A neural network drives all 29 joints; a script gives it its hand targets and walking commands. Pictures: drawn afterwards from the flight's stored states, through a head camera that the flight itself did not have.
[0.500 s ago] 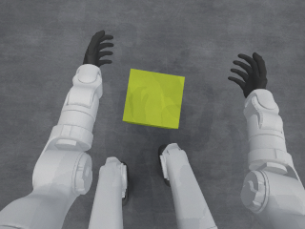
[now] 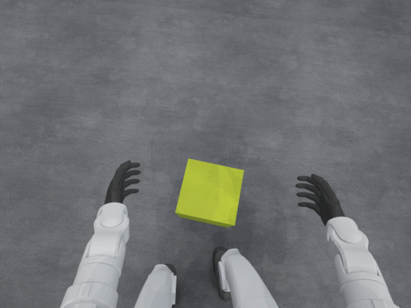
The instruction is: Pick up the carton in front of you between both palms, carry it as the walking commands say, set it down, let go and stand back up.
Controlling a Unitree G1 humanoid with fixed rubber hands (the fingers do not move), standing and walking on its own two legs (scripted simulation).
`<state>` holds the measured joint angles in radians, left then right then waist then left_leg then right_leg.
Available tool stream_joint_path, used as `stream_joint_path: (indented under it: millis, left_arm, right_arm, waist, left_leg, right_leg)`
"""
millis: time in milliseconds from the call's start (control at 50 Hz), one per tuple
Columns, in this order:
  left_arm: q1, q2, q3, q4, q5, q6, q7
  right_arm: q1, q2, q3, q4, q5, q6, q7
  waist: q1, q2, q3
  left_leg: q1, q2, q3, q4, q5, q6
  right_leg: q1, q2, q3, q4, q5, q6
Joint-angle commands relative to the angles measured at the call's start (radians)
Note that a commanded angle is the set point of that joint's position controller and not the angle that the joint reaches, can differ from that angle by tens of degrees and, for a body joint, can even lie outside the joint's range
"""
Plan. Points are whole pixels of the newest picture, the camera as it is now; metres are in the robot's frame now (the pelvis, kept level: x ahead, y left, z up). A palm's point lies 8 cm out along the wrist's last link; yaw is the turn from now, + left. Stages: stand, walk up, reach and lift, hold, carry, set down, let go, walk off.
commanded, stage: let go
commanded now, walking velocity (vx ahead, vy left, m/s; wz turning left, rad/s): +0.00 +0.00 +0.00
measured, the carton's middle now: (209, 195) +0.39 -0.06 -0.60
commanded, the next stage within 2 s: stand in 0.88 s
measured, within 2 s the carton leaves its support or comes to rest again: neither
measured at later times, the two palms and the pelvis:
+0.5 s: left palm (24, 265) +0.22 +0.27 -0.02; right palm (320, 250) +0.20 -0.19 -0.02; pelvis +0.05 +0.04 +0.05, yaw -2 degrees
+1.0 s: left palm (27, 295) +0.18 +0.27 -0.04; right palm (347, 264) +0.17 -0.24 -0.03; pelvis +0.05 +0.03 +0.04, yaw -4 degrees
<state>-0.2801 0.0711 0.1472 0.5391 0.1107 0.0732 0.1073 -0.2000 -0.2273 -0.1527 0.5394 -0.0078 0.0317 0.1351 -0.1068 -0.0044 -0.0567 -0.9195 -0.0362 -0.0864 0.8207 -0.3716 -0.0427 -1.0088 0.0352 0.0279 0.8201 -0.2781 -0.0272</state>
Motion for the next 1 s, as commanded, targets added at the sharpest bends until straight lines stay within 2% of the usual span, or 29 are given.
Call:
stream_joint_path:
  millis: [0, 140, 340, 500, 640, 660, 680, 720, 860, 880, 900, 940, 980]
  left_arm:
    - [0.027, 0.077, -0.007, -0.084, -0.014, -0.048, -0.023]
    - [0.247, 0.13, -0.026, -0.086, -0.029, -0.096, -0.063]
    - [0.433, 0.178, -0.077, -0.142, -0.077, -0.08, -0.118]
    - [0.468, 0.202, -0.105, -0.191, -0.116, -0.014, -0.16]
    - [0.455, 0.212, -0.1, -0.207, -0.11, 0.025, -0.166]
    - [0.511, 0.203, -0.107, -0.134, -0.124, -0.001, -0.144]
    - [0.499, 0.209, -0.1, -0.151, -0.125, -0.006, -0.133]
    - [0.476, 0.214, -0.103, -0.158, -0.127, -0.01, -0.125]
    - [0.459, 0.223, -0.101, -0.151, -0.116, 0.007, -0.127]
    - [0.65, 0.323, -0.068, 0.032, -0.068, -0.048, -0.1]
    - [0.618, 0.361, -0.061, 0.032, -0.062, -0.069, -0.087]
    - [0.561, 0.307, -0.071, 0.04, -0.068, -0.109, -0.092]
    - [0.541, 0.273, -0.081, 0.065, -0.079, -0.138, -0.111]
  right_arm:
    - [0.098, -0.071, 0.024, -0.113, 0.029, -0.032, -0.013]
    - [0.318, -0.055, 0.085, -0.201, 0.049, -0.058, -0.05]
    - [0.417, -0.08, 0.089, -0.192, 0.038, -0.028, -0.068]
    - [0.417, -0.096, 0.066, -0.175, 0.0, 0.035, -0.066]
    - [0.394, -0.096, 0.057, -0.19, -0.017, 0.073, -0.061]
    - [0.349, -0.142, 0.052, -0.246, -0.029, 0.122, -0.084]
    - [0.382, -0.131, 0.059, -0.24, -0.026, 0.134, -0.094]
    - [0.385, -0.119, 0.066, -0.236, -0.023, 0.145, -0.103]
    - [0.371, -0.101, 0.094, -0.252, -0.007, 0.172, -0.116]
    - [0.43, -0.17, 0.078, -0.112, -0.044, 0.047, -0.149]
    - [0.472, -0.167, 0.078, -0.108, -0.061, 0.0, -0.165]
    - [0.461, -0.167, 0.084, -0.077, -0.058, -0.051, -0.173]
    - [0.452, -0.164, 0.087, -0.061, -0.047, -0.077, -0.174]
  waist:
    - [-0.005, -0.053, -0.497]
    - [0.035, -0.04, -0.334]
    - [0.099, 0.062, -0.093]
    - [0.095, 0.043, 0.041]
    - [0.095, 0.045, 0.086]
    - [0.103, 0.034, 0.027]
    - [0.106, 0.058, 0.033]
    - [0.103, 0.066, 0.038]
    - [0.112, 0.048, 0.073]
    - [0.128, 0.084, 0.099]
    - [0.1, 0.057, 0.16]
    - [0.092, 0.033, 0.158]
    - [0.091, 0.0, 0.06]
  left_leg:
    - [0.062, -0.052, 0.106, -0.14, 0.083, 0.016]
    - [0.291, -0.038, 0.086, -0.276, 0.173, 0.03]
    - [0.653, 0.0, 0.061, -0.436, 0.39, 0.011]
    - [0.71, 0.034, 0.037, -0.483, 0.412, 0.008]
    - [0.703, 0.039, 0.035, -0.487, 0.393, 0.009]
    - [0.776, 0.044, 0.025, -0.447, 0.497, 0.006]
    - [0.772, 0.044, 0.024, -0.433, 0.538, -0.003]
    - [0.771, 0.041, 0.024, -0.424, 0.544, -0.005]
    - [0.728, 0.011, 0.058, -0.433, 0.384, 0.013]
    - [0.737, 0.096, 0.074, -0.412, -0.173, 0.016]
    - [0.714, 0.103, 0.025, -0.417, -0.254, 0.028]
    - [0.683, 0.135, -0.002, -0.413, -0.238, 0.051]
    - [0.714, 0.15, -0.008, -0.39, -0.153, 0.06]
  right_leg:
    - [0.78, -0.025, 0.033, -0.113, 0.435, 0.056]
    - [0.933, -0.029, 0.046, -0.226, 0.545, 0.068]
    - [0.948, 0.019, -0.005, -0.377, 0.41, 0.05]
    - [0.975, 0.042, -0.029, -0.409, 0.295, 0.041]
    - [1.011, 0.045, -0.039, -0.4, 0.255, 0.04]
    - [0.977, 0.066, -0.05, -0.371, 0.223, 0.047]
    - [0.962, 0.063, -0.047, -0.374, 0.208, 0.044]
    - [0.939, 0.064, -0.04, -0.371, 0.212, 0.041]
    - [0.962, 0.054, -0.022, -0.378, 0.225, 0.041]
    - [0.69, -0.088, 0.077, -0.439, -0.033, 0.079]
    - [0.626, -0.07, 0.102, -0.451, -0.146, 0.08]
    - [0.566, -0.053, 0.104, -0.43, -0.111, 0.07]
    - [0.596, -0.041, 0.118, -0.387, -0.006, 0.053]
